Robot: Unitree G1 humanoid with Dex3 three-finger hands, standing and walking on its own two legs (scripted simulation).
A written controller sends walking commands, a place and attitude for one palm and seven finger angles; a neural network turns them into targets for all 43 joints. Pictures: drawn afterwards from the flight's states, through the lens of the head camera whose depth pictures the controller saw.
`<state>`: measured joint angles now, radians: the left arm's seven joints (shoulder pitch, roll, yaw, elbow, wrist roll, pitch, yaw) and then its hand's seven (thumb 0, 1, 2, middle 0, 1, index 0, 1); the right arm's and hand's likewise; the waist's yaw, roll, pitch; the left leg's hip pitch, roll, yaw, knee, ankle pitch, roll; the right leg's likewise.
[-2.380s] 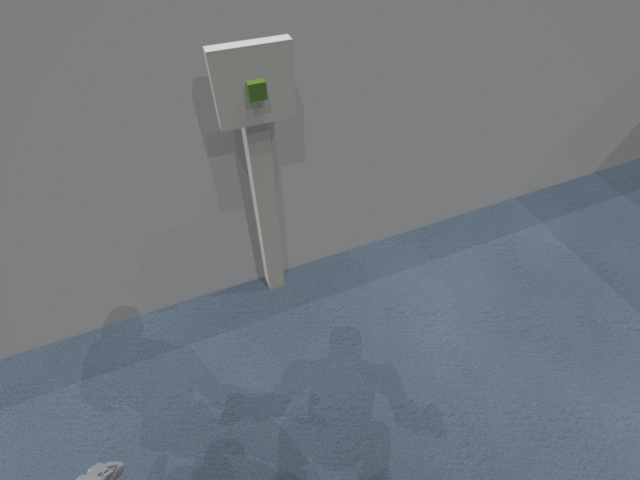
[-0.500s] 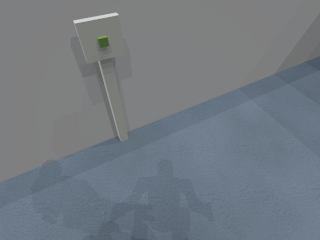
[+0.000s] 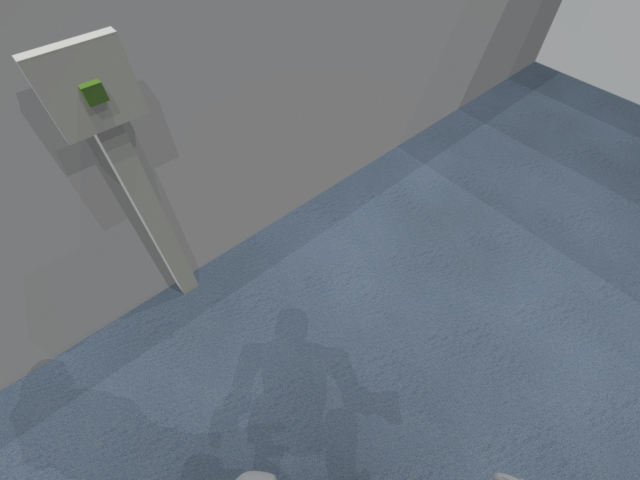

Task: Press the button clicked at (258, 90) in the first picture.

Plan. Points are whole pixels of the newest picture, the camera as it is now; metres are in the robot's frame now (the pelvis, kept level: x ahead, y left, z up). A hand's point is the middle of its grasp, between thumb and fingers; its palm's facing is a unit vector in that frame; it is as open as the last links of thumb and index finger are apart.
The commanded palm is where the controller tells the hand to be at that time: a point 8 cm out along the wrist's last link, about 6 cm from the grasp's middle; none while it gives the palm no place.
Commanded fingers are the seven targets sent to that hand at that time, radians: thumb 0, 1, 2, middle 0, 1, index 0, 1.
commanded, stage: walk to a spot facing it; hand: left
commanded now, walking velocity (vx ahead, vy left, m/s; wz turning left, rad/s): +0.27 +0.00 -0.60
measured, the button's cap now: (93, 92) +0.74 +0.54 +0.04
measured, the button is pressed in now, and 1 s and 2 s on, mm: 0 0 0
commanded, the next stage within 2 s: turn to face it in 1.26 s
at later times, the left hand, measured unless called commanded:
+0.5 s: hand (242, 396) +0.25 +0.16 -0.17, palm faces -0.37 -0.92 -0.15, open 7.4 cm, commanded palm none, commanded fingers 0.00 0.90 0.90 -0.20 -0.30 -0.20 -0.30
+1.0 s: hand (313, 314) +0.41 +0.06 -0.18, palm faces -0.47 -0.86 -0.19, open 7.3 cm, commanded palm none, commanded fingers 0.00 0.90 0.90 -0.20 -0.30 -0.20 -0.30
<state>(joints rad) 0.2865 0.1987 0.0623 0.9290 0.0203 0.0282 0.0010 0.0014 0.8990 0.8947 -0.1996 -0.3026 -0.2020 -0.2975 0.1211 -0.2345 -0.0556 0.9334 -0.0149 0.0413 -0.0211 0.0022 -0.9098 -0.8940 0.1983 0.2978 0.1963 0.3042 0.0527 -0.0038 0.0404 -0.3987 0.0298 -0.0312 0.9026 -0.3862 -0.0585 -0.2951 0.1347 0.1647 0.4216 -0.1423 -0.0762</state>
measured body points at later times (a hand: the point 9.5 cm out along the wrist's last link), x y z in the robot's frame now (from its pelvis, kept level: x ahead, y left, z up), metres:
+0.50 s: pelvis +0.09 +0.01 +0.00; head +0.13 +0.03 +0.44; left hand +0.27 +0.21 -0.16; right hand -0.07 -0.18 -0.13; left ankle -0.01 +0.15 -0.74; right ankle +0.15 -0.16 -0.68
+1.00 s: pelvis +0.27 -0.08 -0.01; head +0.29 -0.07 +0.44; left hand +0.44 +0.11 -0.16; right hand +0.23 -0.33 -0.14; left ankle +0.40 -0.02 -0.73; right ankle +0.19 -0.16 -0.74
